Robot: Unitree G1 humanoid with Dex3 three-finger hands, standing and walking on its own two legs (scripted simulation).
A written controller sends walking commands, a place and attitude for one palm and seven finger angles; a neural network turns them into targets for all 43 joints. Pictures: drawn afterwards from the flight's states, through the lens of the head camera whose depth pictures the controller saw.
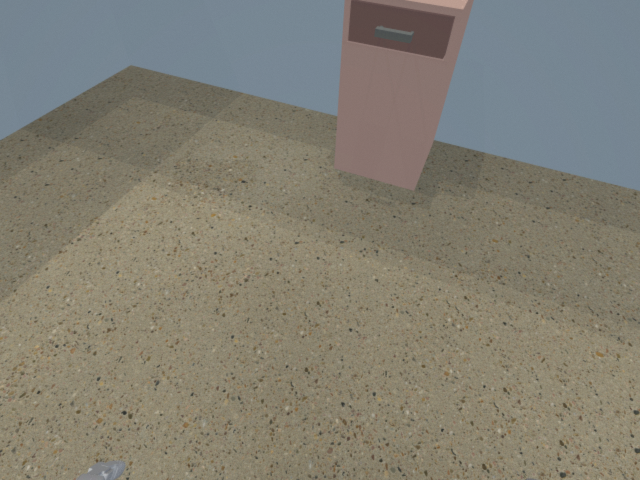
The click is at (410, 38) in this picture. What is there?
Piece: drawer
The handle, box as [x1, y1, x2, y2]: [374, 26, 413, 42]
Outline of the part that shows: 374,36 409,42 411,40 413,31 407,32 377,26 375,28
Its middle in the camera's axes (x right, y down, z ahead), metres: +0.27 -0.75 +1.40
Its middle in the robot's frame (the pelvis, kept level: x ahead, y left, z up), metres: +1.55 -0.19 -0.06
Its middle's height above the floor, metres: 0.70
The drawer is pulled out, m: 0.00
